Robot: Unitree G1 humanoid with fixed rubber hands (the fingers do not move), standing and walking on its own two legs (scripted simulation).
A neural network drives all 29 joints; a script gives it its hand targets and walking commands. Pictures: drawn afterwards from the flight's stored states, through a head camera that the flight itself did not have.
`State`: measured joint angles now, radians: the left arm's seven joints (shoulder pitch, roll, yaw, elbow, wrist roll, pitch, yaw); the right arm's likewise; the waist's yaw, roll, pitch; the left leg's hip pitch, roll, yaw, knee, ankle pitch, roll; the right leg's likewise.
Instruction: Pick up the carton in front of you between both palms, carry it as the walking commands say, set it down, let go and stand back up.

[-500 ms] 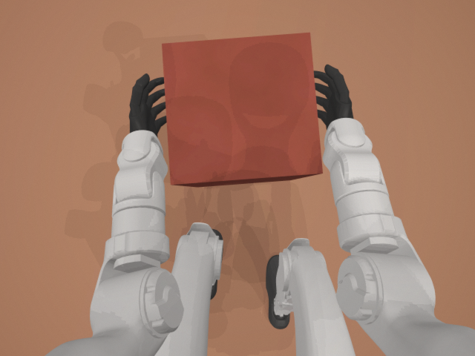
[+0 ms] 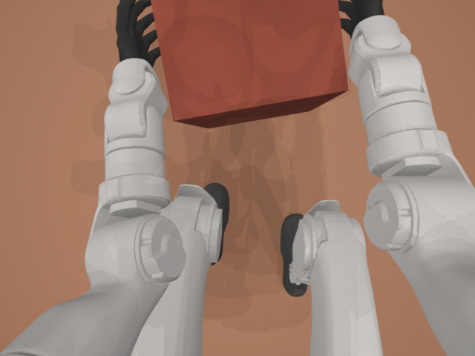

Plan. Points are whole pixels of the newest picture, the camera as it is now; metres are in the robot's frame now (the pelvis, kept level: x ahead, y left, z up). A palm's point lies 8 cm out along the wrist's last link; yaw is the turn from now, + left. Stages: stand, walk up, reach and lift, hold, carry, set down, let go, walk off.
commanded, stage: set down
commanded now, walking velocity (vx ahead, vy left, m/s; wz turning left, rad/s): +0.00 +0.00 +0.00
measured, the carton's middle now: (248, 51) +0.53 +0.06 -0.21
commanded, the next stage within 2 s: none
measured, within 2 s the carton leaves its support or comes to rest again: rests again in 0.90 s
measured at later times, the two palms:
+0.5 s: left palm (151, 49) +0.52 +0.21 -0.20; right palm (339, 27) +0.58 -0.08 -0.23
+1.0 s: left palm (146, 60) +0.51 +0.22 -0.23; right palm (331, 36) +0.57 -0.08 -0.24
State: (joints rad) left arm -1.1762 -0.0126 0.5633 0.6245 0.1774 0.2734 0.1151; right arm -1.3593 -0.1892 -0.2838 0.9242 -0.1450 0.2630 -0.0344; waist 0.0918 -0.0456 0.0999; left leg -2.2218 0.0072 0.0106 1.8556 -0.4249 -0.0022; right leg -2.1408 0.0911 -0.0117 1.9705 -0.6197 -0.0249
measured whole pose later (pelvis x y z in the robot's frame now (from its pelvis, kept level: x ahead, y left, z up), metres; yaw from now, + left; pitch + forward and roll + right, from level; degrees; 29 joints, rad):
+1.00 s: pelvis +0.00 +0.00 -0.06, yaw +0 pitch +38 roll +4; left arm -1.41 0.19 0.58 0.99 0.09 0.19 0.04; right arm -1.61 -0.29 -0.08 1.17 -0.08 0.21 -0.02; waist 0.14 0.01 0.36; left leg -2.27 -0.02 0.00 2.09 -0.49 -0.06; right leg -2.21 0.14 0.01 2.23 -0.68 -0.03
